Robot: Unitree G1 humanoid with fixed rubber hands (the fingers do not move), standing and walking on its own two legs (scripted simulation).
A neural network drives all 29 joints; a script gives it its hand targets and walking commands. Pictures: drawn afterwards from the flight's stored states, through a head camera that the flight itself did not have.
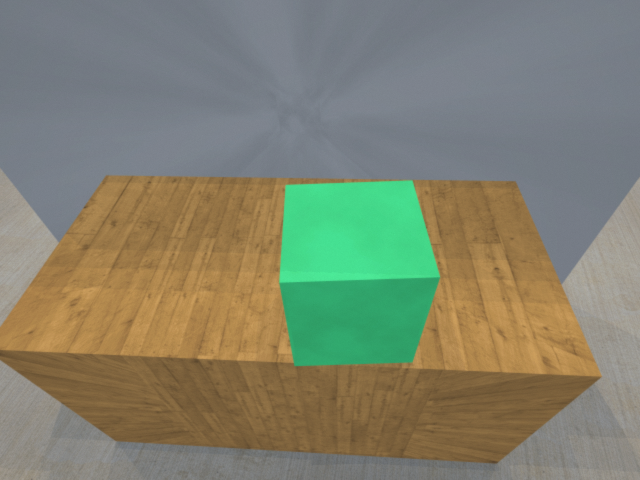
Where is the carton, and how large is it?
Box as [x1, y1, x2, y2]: [279, 180, 439, 365]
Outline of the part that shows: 412,180 286,185 279,283 294,365 412,361 439,279 438,271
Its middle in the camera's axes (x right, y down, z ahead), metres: +0.05 +0.06 +0.66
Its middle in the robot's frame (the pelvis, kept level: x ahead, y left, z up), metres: +0.46 -0.01 -0.06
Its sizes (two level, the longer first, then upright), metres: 0.210 0.200 0.250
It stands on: a pedestal, 0.59 m high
